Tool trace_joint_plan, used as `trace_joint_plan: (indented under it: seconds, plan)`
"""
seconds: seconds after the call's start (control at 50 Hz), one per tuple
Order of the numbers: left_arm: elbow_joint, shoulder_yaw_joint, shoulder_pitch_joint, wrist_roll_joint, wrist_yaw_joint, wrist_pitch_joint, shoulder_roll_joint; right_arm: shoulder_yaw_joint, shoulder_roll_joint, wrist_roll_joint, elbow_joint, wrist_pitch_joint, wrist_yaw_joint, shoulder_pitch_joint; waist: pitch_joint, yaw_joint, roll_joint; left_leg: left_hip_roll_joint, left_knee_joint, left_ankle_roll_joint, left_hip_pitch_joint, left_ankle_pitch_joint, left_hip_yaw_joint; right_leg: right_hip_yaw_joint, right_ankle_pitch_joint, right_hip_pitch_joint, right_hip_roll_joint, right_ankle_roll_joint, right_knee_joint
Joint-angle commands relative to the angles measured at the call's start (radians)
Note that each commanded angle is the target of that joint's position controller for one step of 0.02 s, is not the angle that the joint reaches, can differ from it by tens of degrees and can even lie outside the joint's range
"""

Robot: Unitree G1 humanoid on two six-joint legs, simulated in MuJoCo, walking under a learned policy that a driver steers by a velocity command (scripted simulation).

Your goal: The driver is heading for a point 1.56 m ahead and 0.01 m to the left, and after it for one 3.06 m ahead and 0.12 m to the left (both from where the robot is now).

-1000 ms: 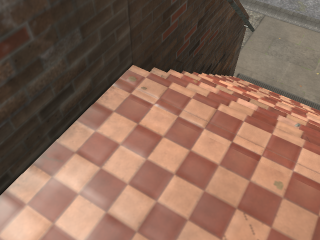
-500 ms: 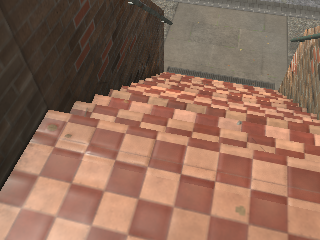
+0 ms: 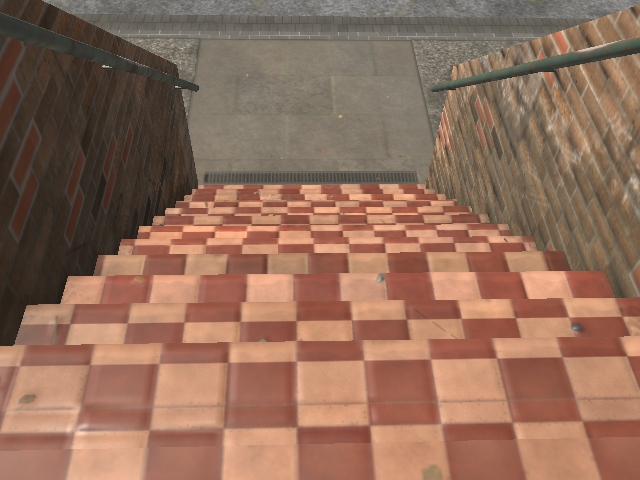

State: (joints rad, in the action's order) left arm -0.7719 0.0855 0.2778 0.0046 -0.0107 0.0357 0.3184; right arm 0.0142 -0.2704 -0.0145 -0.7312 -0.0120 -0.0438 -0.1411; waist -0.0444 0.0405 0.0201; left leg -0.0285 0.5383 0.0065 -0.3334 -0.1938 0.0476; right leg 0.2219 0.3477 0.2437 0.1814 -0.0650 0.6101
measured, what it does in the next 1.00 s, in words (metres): steps on the spot: right foot, then left foot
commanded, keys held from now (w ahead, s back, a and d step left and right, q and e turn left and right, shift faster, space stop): e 0.16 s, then no key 0.84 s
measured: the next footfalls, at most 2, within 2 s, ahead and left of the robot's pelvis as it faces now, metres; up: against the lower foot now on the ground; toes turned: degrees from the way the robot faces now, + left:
right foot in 0.42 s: +0.00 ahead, -0.10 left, +0.00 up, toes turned -9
left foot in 0.76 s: +0.02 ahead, +0.11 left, +0.00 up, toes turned -12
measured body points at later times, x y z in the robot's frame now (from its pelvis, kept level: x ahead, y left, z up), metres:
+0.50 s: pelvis -0.01 -0.01 +0.01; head +0.00 -0.03 +0.46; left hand +0.16 +0.22 -0.10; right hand +0.02 -0.29 -0.13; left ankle +0.03 +0.11 -0.71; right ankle -0.04 -0.09 -0.73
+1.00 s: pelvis -0.03 +0.01 +0.02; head -0.03 +0.01 +0.47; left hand +0.07 +0.25 -0.13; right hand -0.04 -0.25 -0.13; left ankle -0.02 +0.12 -0.73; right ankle -0.04 -0.09 -0.73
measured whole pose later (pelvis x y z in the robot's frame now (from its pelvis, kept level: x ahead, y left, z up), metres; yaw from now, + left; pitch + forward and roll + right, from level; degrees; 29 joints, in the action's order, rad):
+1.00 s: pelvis -0.03 +0.01 +0.02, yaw -11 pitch -2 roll +0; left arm -1.03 0.01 0.21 0.00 -0.03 0.02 0.25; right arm -0.01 -0.22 -0.01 -0.99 0.00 -0.03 -0.25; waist -0.04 0.00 0.01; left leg -0.01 0.37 0.01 -0.11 -0.22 0.01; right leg 0.03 0.18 0.15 0.05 -0.03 0.37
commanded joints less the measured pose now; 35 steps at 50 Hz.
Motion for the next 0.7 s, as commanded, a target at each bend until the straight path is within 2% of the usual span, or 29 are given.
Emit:
trace_joint_plan:
  seconds: [0.02,0.04,0.06,0.08,0.1,0.12,0.16,0.22,0.3,0.34,0.38,0.4,0.42,0.44,0.46,0.48,0.5,0.52,0.54,0.56,0.58,0.64,0.7]
  plan:
    - [0.079,0.023,0.09,0.016,-0.012,-0.001,0.107,0.054,-0.229,0.008,0.051,0.004,-0.007,-0.135,0.189,-0.026,-0.275,0.481,-0.187,0.252,0.321,0.694,0.491,-0.123,0.378,0.24,0.008,0.046,0.423]
    - [0.059,0.032,0.078,0.028,-0.012,0.006,0.133,0.04,-0.172,0.008,0.059,0.011,-0.002,-0.13,0.148,-0.019,-0.148,0.443,-0.18,0.259,0.293,0.675,0.402,-0.112,0.314,0.256,-0.046,0.057,0.538]
    - [0.049,0.034,0.045,0.025,-0.003,0.014,0.127,0.029,-0.128,0.008,0.069,0.013,-0.001,-0.083,0.093,-0.015,-0.096,0.366,-0.187,0.227,0.238,0.589,0.278,-0.114,0.231,0.257,-0.076,0.072,0.574]
    - [0.05,0.033,0.031,0.015,0.009,0.022,0.117,0.024,-0.115,0.0,0.084,0.019,-0.002,-0.035,0.074,0.001,-0.114,0.3,-0.2,0.184,0.217,0.489,0.188,-0.122,0.168,0.257,-0.095,0.088,0.578]
    - [0.057,0.03,0.023,0.011,0.022,0.029,0.11,0.026,-0.123,-0.005,0.088,0.019,-0.006,-0.021,0.068,-0.001,-0.167,0.264,-0.201,0.173,0.214,0.503,0.129,-0.137,0.126,0.263,-0.098,0.104,0.59]
    - [0.054,0.026,0.023,0.003,0.031,0.033,0.104,0.029,-0.126,-0.011,0.09,0.019,-0.006,-0.028,0.078,-0.009,-0.183,0.243,-0.197,0.171,0.215,0.529,0.084,-0.153,0.1,0.256,-0.093,0.117,0.605]
    - [0.068,0.021,-0.007,-0.004,0.039,0.036,0.097,0.034,-0.129,-0.013,0.088,0.016,-0.003,-0.059,0.096,-0.028,-0.177,0.252,-0.197,0.184,0.243,0.523,0.051,-0.168,0.081,0.263,-0.095,0.129,0.583]
    - [0.08,0.009,-0.046,0.001,0.04,0.046,0.074,0.042,-0.139,-0.011,0.064,0.008,0.003,-0.112,0.097,-0.05,-0.18,0.278,-0.202,0.212,0.268,0.463,0.061,-0.162,0.088,0.259,-0.107,0.128,0.471]
    - [0.082,-0.017,-0.075,0.002,0.04,0.048,0.037,0.049,-0.154,-0.015,0.055,0.009,0.022,-0.096,0.092,-0.057,-0.199,0.282,-0.2,0.214,0.194,0.338,0.038,-0.203,0.126,0.124,-0.129,0.096,0.237]
    - [0.081,-0.023,-0.084,-0.001,0.032,0.043,0.039,0.054,-0.171,-0.012,0.04,0.013,0.029,-0.103,0.084,-0.066,-0.212,0.285,-0.193,0.214,0.163,0.317,0.048,-0.234,0.137,0.057,-0.127,0.077,0.131]
    - [0.061,-0.031,-0.044,0.0,0.025,0.033,0.028,0.055,-0.179,-0.003,0.028,0.022,0.034,-0.091,0.086,-0.037,-0.194,0.28,-0.153,0.194,0.139,0.33,0.046,-0.262,0.041,-0.036,-0.125,0.052,-0.043]
    - [0.042,-0.036,-0.007,0.004,0.022,0.023,0.024,0.053,-0.176,0.005,0.02,0.028,0.036,-0.088,0.083,-0.012,-0.169,0.266,-0.116,0.158,0.094,0.314,0.028,-0.265,-0.088,-0.128,-0.127,0.036,-0.207]
    - [0.042,-0.037,-0.009,0.016,0.019,0.011,0.05,0.05,-0.155,-0.001,0.012,0.031,0.041,-0.121,0.09,-0.018,-0.103,0.232,-0.055,0.093,0.028,0.202,-0.007,-0.165,-0.161,-0.209,-0.184,0.021,-0.321]
    - [0.06,-0.033,-0.012,0.03,0.014,0.0,0.124,0.029,-0.064,-0.014,0.039,0.033,0.051,-0.165,0.127,-0.055,0.165,0.128,0.153,0.017,-0.118,-0.179,-0.1,0.169,-0.282,-0.31,-0.467,-0.027,-0.391]
    - [0.061,-0.025,-0.05,0.02,0.009,-0.008,0.159,0.024,-0.067,-0.002,0.051,0.056,0.032,-0.103,0.052,-0.022,0.225,0.054,0.202,0.001,-0.068,-0.395,-0.065,0.202,-0.417,-0.037,-0.558,-0.158,-0.37]
    - [0.056,-0.037,-0.081,0.021,0.009,-0.016,0.108,0.034,-0.105,0.007,0.039,0.07,0.029,-0.096,0.01,-0.037,0.156,0.069,0.269,-0.001,-0.028,-0.359,-0.023,0.159,-0.405,0.002,-0.511,-0.183,-0.38]
    - [0.051,-0.055,-0.13,0.02,0.007,-0.02,0.059,0.038,-0.105,0.011,0.019,0.073,0.034,-0.103,-0.016,-0.062,0.13,0.065,0.282,0.001,-0.032,-0.299,-0.015,0.088,-0.369,0.009,-0.452,-0.159,-0.387]
    - [0.048,-0.061,-0.157,0.024,0.002,-0.02,0.046,0.04,-0.106,0.008,-0.008,0.07,0.038,-0.13,-0.021,-0.079,0.127,0.06,0.279,-0.002,-0.031,-0.249,-0.022,0.03,-0.385,-0.01,-0.395,-0.126,-0.382]
    - [0.041,-0.06,-0.148,0.018,-0.007,-0.025,0.052,0.046,-0.115,-0.003,-0.024,0.068,0.04,-0.144,-0.006,-0.074,0.14,0.053,0.291,-0.006,-0.038,-0.222,-0.033,-0.001,-0.468,-0.055,-0.372,-0.117,-0.362]
    - [0.028,-0.064,-0.129,0.013,-0.009,-0.029,0.046,0.044,-0.106,-0.009,-0.043,0.065,0.042,-0.163,0.027,-0.072,0.123,0.047,0.291,-0.014,-0.029,-0.217,-0.034,-0.025,-0.565,-0.101,-0.361,-0.118,-0.337]
    - [0.015,-0.067,-0.112,0.008,-0.01,-0.032,0.04,0.04,-0.091,-0.007,-0.052,0.064,0.042,-0.166,0.05,-0.068,0.104,0.046,0.275,-0.02,-0.014,-0.218,-0.034,-0.04,-0.609,-0.128,-0.36,-0.118,-0.321]
    - [-0.018,-0.069,-0.095,0.01,-0.012,-0.034,0.039,0.027,-0.057,0.004,-0.063,0.065,0.035,-0.129,0.051,-0.045,0.107,0.039,0.149,-0.028,0.032,-0.223,-0.04,-0.04,-0.531,-0.141,-0.353,-0.118,-0.304]
    - [-0.049,-0.066,-0.092,0.012,-0.017,-0.029,0.045,0.024,-0.058,0.011,-0.09,0.063,0.02,-0.135,0.044,-0.04,0.112,0.025,-0.012,-0.02,0.092,-0.182,-0.049,-0.002,-0.437,-0.129,-0.353,-0.116,-0.289]
Velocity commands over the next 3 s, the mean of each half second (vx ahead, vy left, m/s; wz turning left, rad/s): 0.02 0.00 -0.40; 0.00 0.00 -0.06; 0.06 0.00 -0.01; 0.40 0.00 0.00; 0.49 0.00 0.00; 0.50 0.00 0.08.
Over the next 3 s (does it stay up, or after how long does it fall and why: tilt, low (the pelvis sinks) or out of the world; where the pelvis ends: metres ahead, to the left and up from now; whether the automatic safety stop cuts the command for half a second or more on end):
stays up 0.66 -0.14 0.00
